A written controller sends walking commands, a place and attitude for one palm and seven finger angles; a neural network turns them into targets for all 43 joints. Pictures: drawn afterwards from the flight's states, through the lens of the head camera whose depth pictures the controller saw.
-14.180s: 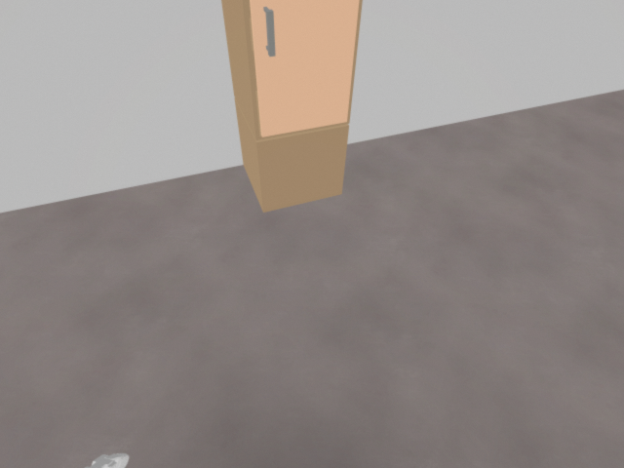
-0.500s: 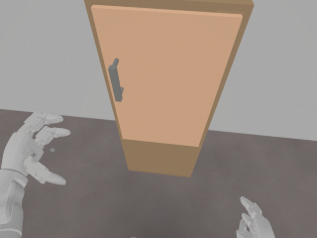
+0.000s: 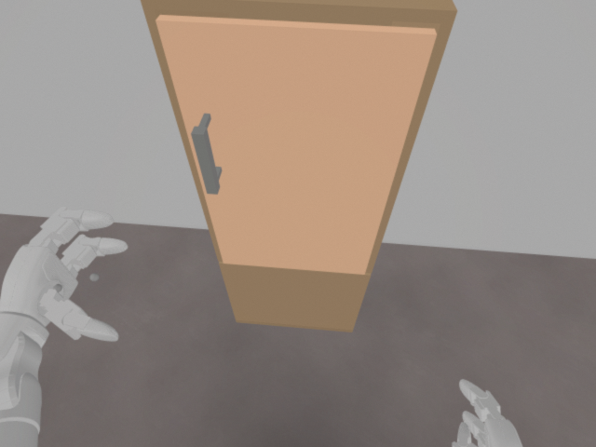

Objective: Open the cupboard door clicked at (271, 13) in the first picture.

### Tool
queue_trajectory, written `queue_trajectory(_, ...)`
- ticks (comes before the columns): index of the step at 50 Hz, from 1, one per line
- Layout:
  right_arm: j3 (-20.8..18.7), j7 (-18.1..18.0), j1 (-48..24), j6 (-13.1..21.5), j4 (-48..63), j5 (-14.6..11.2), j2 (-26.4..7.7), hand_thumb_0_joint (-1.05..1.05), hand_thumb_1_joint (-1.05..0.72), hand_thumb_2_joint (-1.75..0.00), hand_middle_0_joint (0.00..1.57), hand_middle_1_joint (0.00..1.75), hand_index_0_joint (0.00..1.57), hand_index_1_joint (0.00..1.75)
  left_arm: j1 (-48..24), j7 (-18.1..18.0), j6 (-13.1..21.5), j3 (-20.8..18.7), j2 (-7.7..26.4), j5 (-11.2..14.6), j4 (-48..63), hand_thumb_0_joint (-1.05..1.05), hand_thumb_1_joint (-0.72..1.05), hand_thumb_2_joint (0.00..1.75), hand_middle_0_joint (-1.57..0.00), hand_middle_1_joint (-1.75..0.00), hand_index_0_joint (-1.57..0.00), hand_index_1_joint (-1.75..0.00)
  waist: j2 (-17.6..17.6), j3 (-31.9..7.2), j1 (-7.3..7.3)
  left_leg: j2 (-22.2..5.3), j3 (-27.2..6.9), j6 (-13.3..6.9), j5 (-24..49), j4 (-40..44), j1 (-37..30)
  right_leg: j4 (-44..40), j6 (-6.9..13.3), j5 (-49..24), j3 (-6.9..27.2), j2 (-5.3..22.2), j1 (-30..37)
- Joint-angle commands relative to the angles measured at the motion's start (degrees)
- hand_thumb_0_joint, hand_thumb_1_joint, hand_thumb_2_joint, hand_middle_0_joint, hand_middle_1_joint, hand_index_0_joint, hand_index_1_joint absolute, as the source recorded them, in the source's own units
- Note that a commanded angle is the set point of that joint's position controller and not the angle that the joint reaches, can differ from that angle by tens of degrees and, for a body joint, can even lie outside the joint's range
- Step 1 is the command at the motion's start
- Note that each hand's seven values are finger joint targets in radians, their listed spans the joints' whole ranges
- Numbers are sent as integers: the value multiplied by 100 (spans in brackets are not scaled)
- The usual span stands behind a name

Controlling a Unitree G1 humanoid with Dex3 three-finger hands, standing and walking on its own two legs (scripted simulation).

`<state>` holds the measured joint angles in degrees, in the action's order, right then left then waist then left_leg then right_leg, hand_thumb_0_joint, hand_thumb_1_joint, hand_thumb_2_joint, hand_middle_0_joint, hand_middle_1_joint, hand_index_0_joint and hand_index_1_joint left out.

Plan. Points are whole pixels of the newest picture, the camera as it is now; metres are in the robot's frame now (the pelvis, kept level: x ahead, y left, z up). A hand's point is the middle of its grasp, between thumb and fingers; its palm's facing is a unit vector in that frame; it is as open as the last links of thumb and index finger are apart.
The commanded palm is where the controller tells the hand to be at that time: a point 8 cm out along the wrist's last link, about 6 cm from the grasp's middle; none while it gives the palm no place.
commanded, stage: raise the hand with hooked fingers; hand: left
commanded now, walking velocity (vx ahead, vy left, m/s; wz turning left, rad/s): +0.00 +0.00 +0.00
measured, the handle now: (209, 155) +0.55 +0.19 +0.07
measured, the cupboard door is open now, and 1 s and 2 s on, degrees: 0 0 0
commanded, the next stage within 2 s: move the hooked fingers beside the handle in 0.06 s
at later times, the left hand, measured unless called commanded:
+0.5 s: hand (120, 244) +0.34 +0.26 +0.09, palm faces -0.05 -1.00 -0.01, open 14.0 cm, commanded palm +0.31 +0.31 +0.08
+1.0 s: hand (145, 215) +0.39 +0.24 +0.09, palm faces -0.04 -1.00 -0.01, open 14.0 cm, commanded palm +0.37 +0.30 +0.08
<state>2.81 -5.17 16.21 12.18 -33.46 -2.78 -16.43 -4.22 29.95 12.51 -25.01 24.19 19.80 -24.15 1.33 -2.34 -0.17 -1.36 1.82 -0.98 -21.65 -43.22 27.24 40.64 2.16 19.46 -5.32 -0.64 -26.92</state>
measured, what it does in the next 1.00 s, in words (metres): stands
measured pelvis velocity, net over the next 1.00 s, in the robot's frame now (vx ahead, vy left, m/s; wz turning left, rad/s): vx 0.00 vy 0.00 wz -0.01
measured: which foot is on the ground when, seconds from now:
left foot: down 0.00-1.00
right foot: down 0.00-1.00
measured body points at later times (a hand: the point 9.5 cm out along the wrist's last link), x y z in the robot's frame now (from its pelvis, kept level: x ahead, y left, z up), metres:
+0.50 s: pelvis +0.00 +0.01 +0.00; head +0.04 +0.01 +0.44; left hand +0.34 +0.31 +0.09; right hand +0.14 -0.25 -0.09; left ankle +0.00 +0.11 -0.71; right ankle +0.01 -0.10 -0.71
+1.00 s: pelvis +0.00 +0.00 -0.01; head +0.06 +0.01 +0.44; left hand +0.39 +0.30 +0.09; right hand +0.10 -0.26 -0.11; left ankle +0.00 +0.11 -0.71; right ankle +0.01 -0.10 -0.71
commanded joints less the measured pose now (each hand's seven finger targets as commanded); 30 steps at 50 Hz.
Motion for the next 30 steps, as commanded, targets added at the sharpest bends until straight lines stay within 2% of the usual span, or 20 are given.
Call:
queue_trajectory(1, -306, -77, -246, 302, 860, -6, -815, 0, -90, -90, 20, 30, 20, 30, -1213, 107, 254, -538, 1601, 231, 952, 0, -50, 30, -30, -120, -30, -120, 49, -1185, 35, 131, -267, -79, 1309, 587, -356, -535, -70, -1193, 473, 8, 669)
queue_trajectory(5, -301, -96, -277, 308, 844, -31, -794, 0, -90, -90, 20, 30, 20, 30, -1391, 119, 270, -474, 1512, 246, 864, 0, -50, 30, -30, -120, -30, -120, 95, -1157, 7, 135, -285, -62, 1111, 634, -360, -565, -76, -918, 438, 18, 546)
queue_trajectory(6, -296, -85, -275, 303, 867, -8, -807, 0, -90, -90, 20, 30, 20, 30, -1416, 120, 276, -550, 1628, 252, 878, 0, -50, 30, -30, -120, -30, -120, 169, -1181, 50, 148, -263, -67, 1159, 583, -353, -552, -53, -961, 508, 16, 595)
queue_trajectory(8, -295, -77, -274, 312, 867, -16, -781, 0, -90, -90, 20, 30, 20, 30, -1439, 118, 307, -491, 1580, 220, 975, 0, -50, 30, -30, -120, -30, -120, 216, -1351, 43, 148, -264, -66, 1199, 597, -405, -524, -64, -1015, 490, 33, 666)
queue_trajectory(10, -282, -94, -271, 316, 828, -16, -772, 0, -90, -90, 20, 30, 20, 30, -1851, 90, 344, -277, 1449, 149, 1017, 0, -50, 30, -30, -120, -30, -120, 351, -1296, -69, 140, -284, -65, 1165, 588, -487, -503, -64, -995, 438, 18, 479)
queue_trajectory(11, -286, -107, -231, 294, 790, -5, -800, 0, -90, -90, 20, 30, 20, 30, -2022, 77, 339, -339, 1581, 140, 915, 0, -50, 30, -30, -120, -30, -120, 273, -1212, -100, 126, -287, -65, 1093, 545, -432, -509, -53, -894, 472, -6, 423)
queue_trajectory(12, -272, -121, -244, 288, 744, -20, -802, 0, -90, -90, 20, 30, 20, 30, -2424, 63, 368, -255, 1592, 93, 925, 0, -50, 30, -30, -120, -30, -120, 377, -1165, -177, 125, -323, -61, 984, 578, -426, -526, -58, -769, 457, -2, 312)
queue_trajectory(13, -277, -136, -221, 290, 720, -16, -790, 0, -90, -90, 20, 30, 20, 30, -2472, 41, 385, -252, 1557, 92, 781, 0, -50, 30, -30, -120, -30, -120, 297, -1177, -174, 128, -343, -59, 863, 599, -427, -546, -61, -620, 457, 4, 287)
queue_trajectory(16, -261, -176, -167, 264, 636, -6, -827, 0, -90, -90, 20, 30, 20, 30, -2903, -8, 391, -232, 1706, -11, 477, 0, -50, 30, -30, -120, -30, -120, 413, -1188, -203, 125, -359, -51, 806, 564, -380, -511, -30, -519, 466, 7, 230)
queue_trajectory(17, -260, -173, -146, 260, 633, -11, -815, 0, -90, -90, 20, 30, 20, 30, -3042, -21, 398, -167, 1673, -49, 461, 0, -50, 30, -30, -120, -30, -120, 393, -1316, -213, 125, -378, -55, 816, 581, -425, -510, -43, -546, 458, 20, 241)
queue_trajectory(18, -259, -170, -134, 264, 625, -18, -804, 0, -90, -90, 20, 30, 20, 30, -3168, -23, 403, 37, 1478, -78, 437, 0, -50, 30, -30, -120, -30, -120, 448, -1418, -248, 129, -390, -55, 884, 590, -536, -476, -40, -644, 427, 21, 213)
queue_trajectory(20, -290, -162, -62, 256, 620, -2, -819, 0, -90, -90, 20, 30, 20, 30, -2974, -81, 396, -161, 1664, -134, 284, 0, -50, 30, -30, -120, -30, -120, 607, -1694, -131, 121, -395, -22, 1149, 566, -630, -384, -21, -893, 391, 22, 308)
queue_trajectory(24, -298, -66, 13, 154, 683, 20, -832, 0, -90, -90, 20, 30, 20, 30, -2700, -149, 328, -234, 1628, -126, -13, 0, -50, 30, -30, -120, -30, -120, 253, -1785, -29, 110, -385, -6, 1507, 547, -483, -276, -28, -1321, 332, 6, 481)
queue_trajectory(26, -298, -28, 59, 76, 709, 27, -868, 0, -90, -90, 20, 30, 20, 30, -2563, -194, 277, -384, 1779, -130, -267, 0, -50, 30, -30, -120, -30, -120, 39, -1681, 11, 112, -345, -24, 1617, 506, -310, -247, -23, -1493, 356, -17, 579)
queue_trajectory(27, -298, -13, 53, 43, 712, 10, -856, 0, -90, -90, 20, 30, 20, 30, -2785, -203, 285, -334, 1749, -142, -205, 0, -50, 30, -30, -120, -30, -120, 182, -1600, -41, 109, -328, -11, 1589, 533, -268, -255, -36, -1492, 354, 0, 499)
queue_trajectory(28, -317, 4, 82, 12, 730, 10, -850, 0, -90, -90, 20, 30, 20, 30, -2686, -233, 275, -373, 1737, -155, -278, 0, -50, 30, -30, -120, -30, -120, 131, -1602, -14, 109, -316, -11, 1564, 546, -241, -252, -42, -1466, 356, -6, 511)
queue_trajectory(29, -315, 15, 87, -10, 754, 12, -850, 0, -90, -90, 20, 30, 20, 30, -2841, -254, 297, -295, 1683, -183, -192, 0, -50, 30, -30, -120, -30, -120, 293, -1625, -42, 115, -290, -7, 1567, 544, -243, -246, -42, -1480, 365, 7, 488)
queue_trajectory(30, -329, 23, 138, -37, 739, 5, -847, 0, -90, -90, 20, 30, 20, 30, -2917, -289, 321, -260, 1669, -214, -223, 0, -50, 30, -30, -120, -30, -120, 236, -1602, -75, 102, -309, -11, 1570, 544, -274, -246, -42, -1454, 351, -8, 431)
